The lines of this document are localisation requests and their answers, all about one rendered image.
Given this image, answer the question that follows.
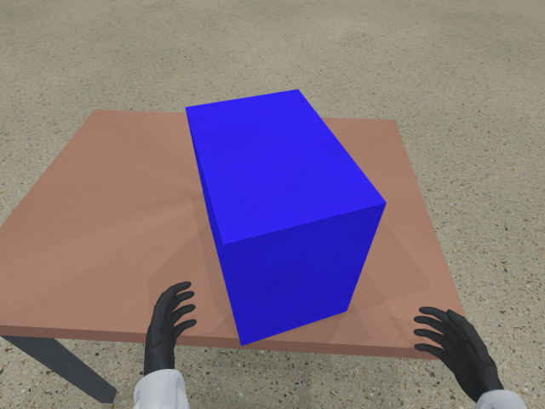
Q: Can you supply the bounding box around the right robot forearm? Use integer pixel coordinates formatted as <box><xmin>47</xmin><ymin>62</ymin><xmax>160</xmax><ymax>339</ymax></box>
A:
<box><xmin>474</xmin><ymin>389</ymin><xmax>527</xmax><ymax>409</ymax></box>

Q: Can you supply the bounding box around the table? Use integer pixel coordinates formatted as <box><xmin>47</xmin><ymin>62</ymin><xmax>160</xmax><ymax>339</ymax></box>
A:
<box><xmin>0</xmin><ymin>109</ymin><xmax>467</xmax><ymax>404</ymax></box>

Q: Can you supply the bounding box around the robot right hand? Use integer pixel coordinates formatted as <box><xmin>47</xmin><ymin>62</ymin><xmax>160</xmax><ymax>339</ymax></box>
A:
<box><xmin>414</xmin><ymin>307</ymin><xmax>504</xmax><ymax>403</ymax></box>

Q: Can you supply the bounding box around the left robot forearm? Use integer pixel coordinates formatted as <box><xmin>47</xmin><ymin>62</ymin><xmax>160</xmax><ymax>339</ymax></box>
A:
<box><xmin>132</xmin><ymin>369</ymin><xmax>190</xmax><ymax>409</ymax></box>

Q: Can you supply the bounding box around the carton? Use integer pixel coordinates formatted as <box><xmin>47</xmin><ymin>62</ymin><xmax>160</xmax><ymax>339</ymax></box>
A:
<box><xmin>185</xmin><ymin>89</ymin><xmax>387</xmax><ymax>346</ymax></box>

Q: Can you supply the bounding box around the robot left hand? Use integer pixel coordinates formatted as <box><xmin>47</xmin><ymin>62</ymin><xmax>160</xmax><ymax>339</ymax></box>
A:
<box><xmin>144</xmin><ymin>281</ymin><xmax>197</xmax><ymax>376</ymax></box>

